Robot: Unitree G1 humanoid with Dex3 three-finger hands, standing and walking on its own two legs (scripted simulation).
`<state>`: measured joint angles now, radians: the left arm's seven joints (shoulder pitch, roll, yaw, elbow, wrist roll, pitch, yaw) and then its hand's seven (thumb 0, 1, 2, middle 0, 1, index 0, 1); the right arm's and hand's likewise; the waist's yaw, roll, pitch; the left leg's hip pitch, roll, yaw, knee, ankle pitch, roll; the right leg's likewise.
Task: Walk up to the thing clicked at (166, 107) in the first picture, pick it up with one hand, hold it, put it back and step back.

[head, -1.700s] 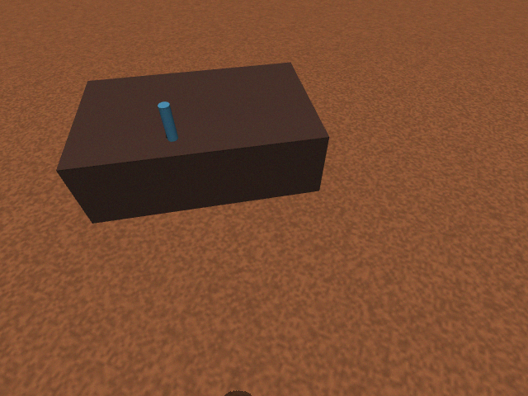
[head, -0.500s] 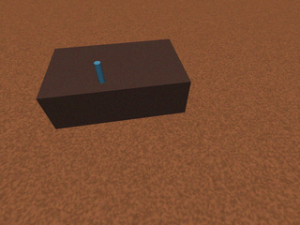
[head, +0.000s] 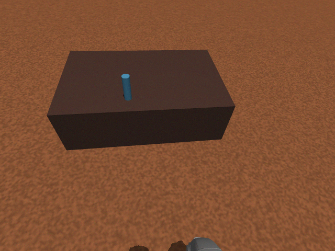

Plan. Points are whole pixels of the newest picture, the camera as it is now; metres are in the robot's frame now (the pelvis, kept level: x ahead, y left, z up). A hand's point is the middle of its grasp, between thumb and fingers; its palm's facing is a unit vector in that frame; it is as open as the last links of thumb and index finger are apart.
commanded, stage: walk up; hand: left
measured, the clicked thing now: (126, 87) +1.08 +0.18 -0.33
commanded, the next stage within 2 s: none
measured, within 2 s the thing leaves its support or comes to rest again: neither
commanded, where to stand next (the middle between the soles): +0.63 -0.03 m, yaw +1 degrees
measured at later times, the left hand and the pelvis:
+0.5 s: hand (88, 197) +0.30 +0.22 -0.12, palm faces +0.01 -0.93 -0.37, open 7.4 cm; pelvis +0.22 -0.04 +0.00, yaw +0 degrees
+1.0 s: hand (85, 156) +0.46 +0.27 -0.15, palm faces -0.04 -0.94 -0.33, open 7.4 cm; pelvis +0.41 +0.00 +0.00, yaw +0 degrees
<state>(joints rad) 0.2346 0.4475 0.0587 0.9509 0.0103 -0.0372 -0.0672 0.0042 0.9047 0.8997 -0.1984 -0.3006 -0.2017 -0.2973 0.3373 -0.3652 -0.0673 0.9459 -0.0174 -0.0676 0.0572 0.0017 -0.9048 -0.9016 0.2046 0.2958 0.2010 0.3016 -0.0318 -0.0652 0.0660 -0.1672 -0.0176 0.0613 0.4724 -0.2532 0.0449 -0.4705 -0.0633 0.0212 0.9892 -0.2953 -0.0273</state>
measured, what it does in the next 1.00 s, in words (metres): walks ahead: right foot, then left foot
